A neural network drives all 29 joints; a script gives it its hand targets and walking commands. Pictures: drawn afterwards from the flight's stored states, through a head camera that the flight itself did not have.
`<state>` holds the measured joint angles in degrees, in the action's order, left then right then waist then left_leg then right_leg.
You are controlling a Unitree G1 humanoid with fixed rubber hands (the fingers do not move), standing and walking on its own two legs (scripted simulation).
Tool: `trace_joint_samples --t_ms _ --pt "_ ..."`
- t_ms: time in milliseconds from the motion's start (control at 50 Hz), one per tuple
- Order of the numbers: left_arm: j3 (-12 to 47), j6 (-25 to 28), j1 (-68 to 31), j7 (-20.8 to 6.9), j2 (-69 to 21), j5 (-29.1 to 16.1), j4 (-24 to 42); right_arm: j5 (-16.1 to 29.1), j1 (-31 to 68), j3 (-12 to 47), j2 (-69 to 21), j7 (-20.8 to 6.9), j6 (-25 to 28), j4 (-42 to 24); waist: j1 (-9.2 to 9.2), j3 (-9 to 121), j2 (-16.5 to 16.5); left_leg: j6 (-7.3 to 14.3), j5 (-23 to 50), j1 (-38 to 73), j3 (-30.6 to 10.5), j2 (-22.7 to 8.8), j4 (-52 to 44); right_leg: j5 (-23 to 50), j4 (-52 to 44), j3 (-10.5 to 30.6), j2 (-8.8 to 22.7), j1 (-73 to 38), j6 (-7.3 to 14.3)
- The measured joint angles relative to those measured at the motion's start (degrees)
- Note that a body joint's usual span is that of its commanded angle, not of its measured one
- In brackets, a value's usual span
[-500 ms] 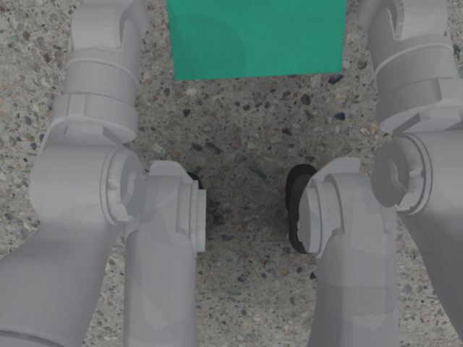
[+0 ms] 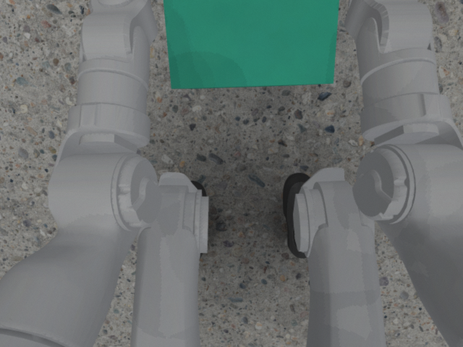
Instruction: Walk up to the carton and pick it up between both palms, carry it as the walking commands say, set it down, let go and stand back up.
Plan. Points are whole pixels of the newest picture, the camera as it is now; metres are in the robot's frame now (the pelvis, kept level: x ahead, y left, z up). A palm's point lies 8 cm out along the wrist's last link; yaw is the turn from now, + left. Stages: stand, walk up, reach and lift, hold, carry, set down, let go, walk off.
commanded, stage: reach and lift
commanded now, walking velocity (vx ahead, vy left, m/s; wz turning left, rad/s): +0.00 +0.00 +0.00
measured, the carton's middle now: (245, 3) +0.55 -0.01 -0.21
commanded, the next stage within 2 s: none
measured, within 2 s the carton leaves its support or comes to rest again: neither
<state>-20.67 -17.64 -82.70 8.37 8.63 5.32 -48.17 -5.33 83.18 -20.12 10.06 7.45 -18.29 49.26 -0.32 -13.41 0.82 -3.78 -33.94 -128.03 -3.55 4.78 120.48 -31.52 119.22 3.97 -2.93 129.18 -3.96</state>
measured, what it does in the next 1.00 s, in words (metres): rises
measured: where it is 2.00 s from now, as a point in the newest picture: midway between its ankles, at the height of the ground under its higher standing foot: (245, 232)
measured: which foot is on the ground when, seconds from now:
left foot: down 0.00-1.00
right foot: down 0.00-1.00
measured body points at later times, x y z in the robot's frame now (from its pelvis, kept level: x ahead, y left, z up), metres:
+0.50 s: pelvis +0.01 +0.00 +0.04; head +0.35 +0.00 +0.33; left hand +0.56 +0.13 -0.08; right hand +0.56 -0.15 -0.08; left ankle +0.10 +0.13 -0.36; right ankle +0.11 -0.14 -0.36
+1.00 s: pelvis +0.00 +0.00 +0.09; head +0.30 -0.01 +0.42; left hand +0.54 +0.13 +0.00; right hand +0.53 -0.15 +0.00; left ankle +0.10 +0.13 -0.36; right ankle +0.11 -0.14 -0.36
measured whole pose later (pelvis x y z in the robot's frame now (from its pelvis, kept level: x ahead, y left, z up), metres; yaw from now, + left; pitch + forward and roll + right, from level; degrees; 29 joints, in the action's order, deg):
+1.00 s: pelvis +0.00 +0.00 +0.09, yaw +0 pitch +44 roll +1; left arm -27.2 -22.4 -69.5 6.9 0.1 14.0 -39.2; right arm -13.6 69.2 -26.3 0.6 6.8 -23.1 39.2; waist -0.3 2.0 0.3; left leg -3.2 -29.6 -117.0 -3.5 3.8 102.3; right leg -27.3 101.4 4.3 -2.7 118.3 -3.3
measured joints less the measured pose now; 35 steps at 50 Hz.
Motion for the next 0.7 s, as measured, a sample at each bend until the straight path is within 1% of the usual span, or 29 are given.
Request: trace_joint_samples --t_ms 60,80,420,700 --pt "-0.2 -0.4 1.1 1.4 -0.9 0.4 1.3 -0.5 -0.9 -0.3 -0.9 0.7 -0.4 -1.2 -0.05 1.1 -0.1 0.0 0.0 0.0 0.0 -0.1 -0.8 0.0 -0.8 0.0 0.0 0.0 0.1" --pt "-0.3 -0.5 1.4 1.5 -1.1 0.6 1.6 -0.7 -1.2 -0.4 -1.1 0.6 -0.5 -1.5 -0.06 1.5 -0.2 0.0 0.0 0.0 0.0 -0.2 -1.1 0.0 -1.1 0.0 0.0 0.0 0.1" --pt "-2.0 -2.1 6.6 0.2 -3.7 2.9 6.3 -3.4 -7.0 -2.9 -4.8 0.2 -1.8 -6.9 -0.09 7.9 -0.6 0.2 0.4 2.4 0.0 -0.5 -6.3 0.4 -6.1 0.1 0.0 -2.3 0.3" --pt "-4.9 -3.3 9.8 -0.8 -6.3 6.5 7.3 -6.0 -10.3 -5.0 -7.1 -0.3 -3.1 -7.8 -0.01 12.0 -0.7 0.4 2.7 6.5 0.1 -0.8 -12.4 2.7 -12.3 0.2 0.0 -6.3 0.4"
